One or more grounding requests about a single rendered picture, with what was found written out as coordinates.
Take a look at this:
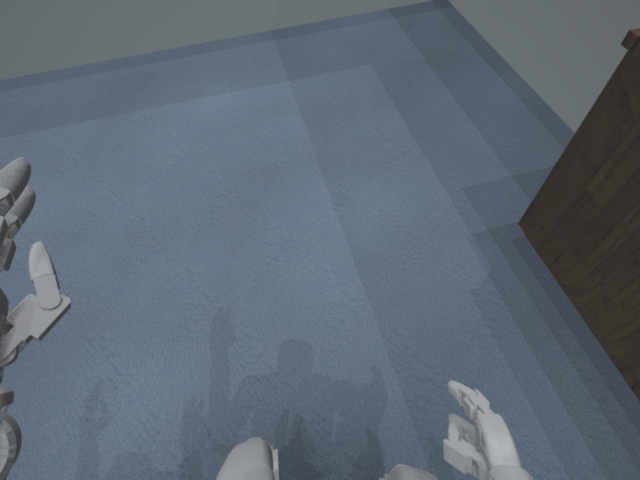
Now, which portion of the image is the robot left hand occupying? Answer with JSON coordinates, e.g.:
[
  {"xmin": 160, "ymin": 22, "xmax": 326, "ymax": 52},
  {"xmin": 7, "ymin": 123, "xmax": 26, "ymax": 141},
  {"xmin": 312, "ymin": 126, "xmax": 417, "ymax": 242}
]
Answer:
[{"xmin": 0, "ymin": 157, "xmax": 71, "ymax": 384}]

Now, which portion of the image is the robot right hand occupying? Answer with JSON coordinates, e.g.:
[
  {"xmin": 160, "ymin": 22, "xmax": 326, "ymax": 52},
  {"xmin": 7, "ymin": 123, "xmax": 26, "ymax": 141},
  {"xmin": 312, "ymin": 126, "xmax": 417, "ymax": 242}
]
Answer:
[{"xmin": 443, "ymin": 380, "xmax": 522, "ymax": 480}]

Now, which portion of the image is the robot left forearm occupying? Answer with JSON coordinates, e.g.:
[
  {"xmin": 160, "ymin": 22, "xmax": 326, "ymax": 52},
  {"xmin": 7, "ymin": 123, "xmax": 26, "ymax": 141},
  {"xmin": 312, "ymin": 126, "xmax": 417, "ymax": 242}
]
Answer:
[{"xmin": 0, "ymin": 386, "xmax": 22, "ymax": 480}]

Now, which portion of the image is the counter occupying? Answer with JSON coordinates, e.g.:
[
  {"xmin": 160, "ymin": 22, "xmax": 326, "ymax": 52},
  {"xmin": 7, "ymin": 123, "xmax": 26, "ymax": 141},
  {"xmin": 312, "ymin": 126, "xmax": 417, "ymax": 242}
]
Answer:
[{"xmin": 518, "ymin": 28, "xmax": 640, "ymax": 401}]

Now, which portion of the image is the robot left thigh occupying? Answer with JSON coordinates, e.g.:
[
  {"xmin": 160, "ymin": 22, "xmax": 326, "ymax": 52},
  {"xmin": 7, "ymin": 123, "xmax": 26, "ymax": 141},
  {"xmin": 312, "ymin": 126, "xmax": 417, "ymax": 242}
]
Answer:
[{"xmin": 216, "ymin": 440, "xmax": 280, "ymax": 480}]

